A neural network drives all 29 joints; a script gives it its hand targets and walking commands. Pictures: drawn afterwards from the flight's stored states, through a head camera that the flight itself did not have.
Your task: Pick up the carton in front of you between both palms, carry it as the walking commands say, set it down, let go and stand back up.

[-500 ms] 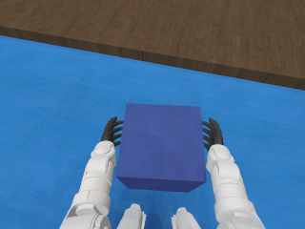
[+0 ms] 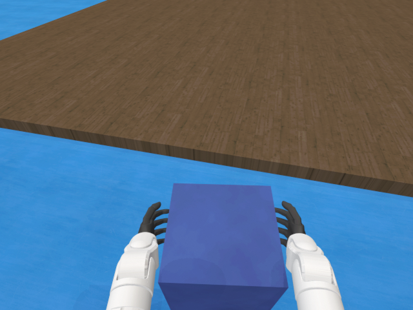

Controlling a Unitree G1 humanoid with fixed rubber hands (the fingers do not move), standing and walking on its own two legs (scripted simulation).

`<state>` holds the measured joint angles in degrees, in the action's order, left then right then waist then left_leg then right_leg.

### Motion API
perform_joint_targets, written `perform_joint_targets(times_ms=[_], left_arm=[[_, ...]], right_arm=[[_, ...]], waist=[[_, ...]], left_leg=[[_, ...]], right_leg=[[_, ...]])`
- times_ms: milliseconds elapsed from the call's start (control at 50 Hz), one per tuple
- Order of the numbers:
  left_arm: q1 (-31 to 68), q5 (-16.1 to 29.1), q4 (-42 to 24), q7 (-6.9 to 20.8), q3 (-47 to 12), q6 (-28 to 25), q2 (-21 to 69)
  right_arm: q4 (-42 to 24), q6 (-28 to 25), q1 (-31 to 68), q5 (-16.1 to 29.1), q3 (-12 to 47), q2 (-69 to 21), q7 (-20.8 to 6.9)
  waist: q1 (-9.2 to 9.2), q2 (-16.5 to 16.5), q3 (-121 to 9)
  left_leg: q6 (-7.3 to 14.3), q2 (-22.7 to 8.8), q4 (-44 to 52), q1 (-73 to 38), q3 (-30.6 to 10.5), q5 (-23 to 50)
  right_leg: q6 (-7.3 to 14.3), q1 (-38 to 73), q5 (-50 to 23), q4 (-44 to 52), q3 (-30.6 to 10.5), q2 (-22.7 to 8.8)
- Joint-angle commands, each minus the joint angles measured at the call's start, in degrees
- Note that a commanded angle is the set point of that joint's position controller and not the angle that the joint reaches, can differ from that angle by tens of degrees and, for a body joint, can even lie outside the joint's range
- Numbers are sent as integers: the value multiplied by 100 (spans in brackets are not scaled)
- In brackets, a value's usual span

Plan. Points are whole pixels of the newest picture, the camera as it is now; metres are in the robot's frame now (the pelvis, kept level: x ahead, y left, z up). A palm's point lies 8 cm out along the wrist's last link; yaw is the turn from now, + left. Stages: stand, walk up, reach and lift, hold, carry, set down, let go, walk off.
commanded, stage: reach and lift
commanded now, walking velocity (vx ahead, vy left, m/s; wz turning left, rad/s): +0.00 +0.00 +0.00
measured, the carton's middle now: (219, 253) +0.29 +0.00 -0.06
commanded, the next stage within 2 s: hold in 1.02 s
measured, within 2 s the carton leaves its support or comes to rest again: neither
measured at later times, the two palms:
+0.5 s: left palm (145, 235) +0.28 +0.15 +0.03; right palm (298, 236) +0.28 -0.15 +0.04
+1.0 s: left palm (145, 231) +0.28 +0.15 +0.04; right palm (299, 232) +0.29 -0.15 +0.05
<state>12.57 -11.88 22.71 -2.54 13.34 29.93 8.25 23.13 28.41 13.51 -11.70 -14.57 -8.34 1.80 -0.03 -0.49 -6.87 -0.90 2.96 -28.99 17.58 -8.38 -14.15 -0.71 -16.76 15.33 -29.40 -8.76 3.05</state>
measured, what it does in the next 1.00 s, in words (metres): stands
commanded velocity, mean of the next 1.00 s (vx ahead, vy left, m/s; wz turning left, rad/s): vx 0.00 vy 0.00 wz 0.00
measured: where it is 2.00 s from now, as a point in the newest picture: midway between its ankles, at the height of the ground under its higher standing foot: outside the picture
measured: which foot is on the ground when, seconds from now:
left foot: down 0.00-1.00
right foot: down 0.00-1.00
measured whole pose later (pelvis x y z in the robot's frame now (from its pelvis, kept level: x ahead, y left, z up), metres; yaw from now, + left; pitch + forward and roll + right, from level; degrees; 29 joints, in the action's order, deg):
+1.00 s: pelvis +0.00 +0.00 +0.01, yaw +0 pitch -4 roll +0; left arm 13.7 -15.3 16.0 -0.4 12.2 40.3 8.4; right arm 16.9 38.5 14.9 -15.7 -13.5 -8.7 -0.3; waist -0.1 -0.4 -0.8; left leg -0.6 2.3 -20.8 5.2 -7.6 -11.0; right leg -0.6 -4.7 12.2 -21.5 -8.4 2.2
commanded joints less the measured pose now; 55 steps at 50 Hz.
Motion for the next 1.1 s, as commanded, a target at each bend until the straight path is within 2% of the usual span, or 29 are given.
perform_joint_targets(times_ms=[0,120,220,320,440,760,980,1080], left_arm=[[2885,1065,-281,1523,-3311,160,5463],[3312,834,4,1639,-2755,353,5422],[3915,916,-120,1708,-2871,318,5605],[4026,909,-91,1715,-2891,343,5644],[3852,870,-123,1685,-2858,410,5575],[3149,1067,-801,1618,-3134,632,5469],[3012,1134,-1068,1608,-3218,783,5385],[3079,1385,-1582,1600,-3629,935,5408]], right_arm=[[183,362,2356,916,3264,-5707,-1495],[431,549,2860,698,2750,-5603,-1632],[339,498,3416,762,2840,-5778,-1690],[336,514,3551,753,2843,-5767,-1692],[284,579,3417,730,2821,-5669,-1687],[-355,800,2705,908,3071,-5528,-1648],[-654,958,2578,998,3199,-5510,-1613],[-1170,1121,2593,1226,3573,-5556,-1565]], waist=[[-1,21,-890],[-41,4,-247],[-17,24,-669],[11,34,-810],[4,40,-815],[8,58,-869],[-15,15,-747],[34,0,-996]], left_leg=[[-6,249,565,-1072,367,1366],[53,190,724,-955,468,325],[49,184,629,-1111,485,334],[31,199,650,-1194,500,314],[8,214,753,-1347,511,589],[-49,253,906,-1736,447,1593],[-44,285,975,-1807,443,1664],[-52,297,1009,-2010,401,1932]], right_leg=[[-37,694,-1444,654,343,222],[27,505,-391,826,418,175],[37,613,-378,738,428,168],[23,669,-348,746,455,175],[3,802,-606,823,483,198],[-41,1239,-1582,968,446,260],[-76,1359,-1722,1046,420,259],[-99,1590,-2080,1091,392,248]])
